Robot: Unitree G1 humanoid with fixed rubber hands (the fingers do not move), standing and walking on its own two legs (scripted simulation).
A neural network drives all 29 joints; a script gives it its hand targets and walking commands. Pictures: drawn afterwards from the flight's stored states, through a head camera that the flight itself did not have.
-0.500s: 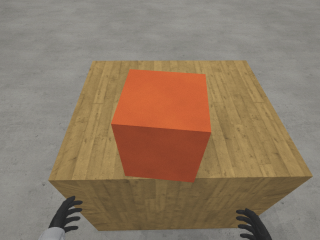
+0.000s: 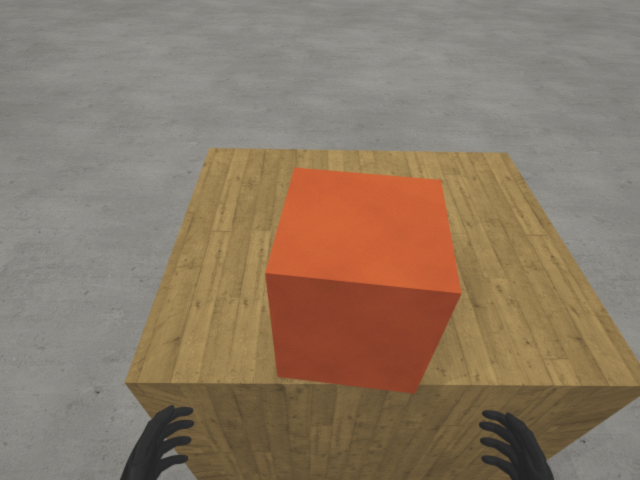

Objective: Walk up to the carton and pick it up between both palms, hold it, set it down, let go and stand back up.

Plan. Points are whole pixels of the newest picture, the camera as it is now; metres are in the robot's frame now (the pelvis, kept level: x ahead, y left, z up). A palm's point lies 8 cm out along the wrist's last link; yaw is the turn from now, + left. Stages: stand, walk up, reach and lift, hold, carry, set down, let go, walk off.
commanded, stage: reach and lift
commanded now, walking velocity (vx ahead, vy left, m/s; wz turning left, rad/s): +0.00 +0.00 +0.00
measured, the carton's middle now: (355, 282) +0.40 -0.01 +0.02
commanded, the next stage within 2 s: none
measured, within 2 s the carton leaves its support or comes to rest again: neither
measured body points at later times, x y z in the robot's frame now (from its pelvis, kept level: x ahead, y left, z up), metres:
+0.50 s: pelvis +0.00 +0.01 +0.00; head -0.02 +0.01 +0.45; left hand +0.19 +0.22 -0.01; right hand +0.19 -0.21 -0.01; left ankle -0.06 +0.11 -0.74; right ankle +0.02 -0.12 -0.74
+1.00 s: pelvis -0.02 -0.01 +0.00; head -0.03 -0.01 +0.45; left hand +0.26 +0.21 +0.05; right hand +0.26 -0.22 +0.04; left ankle -0.06 +0.11 -0.74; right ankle +0.02 -0.12 -0.74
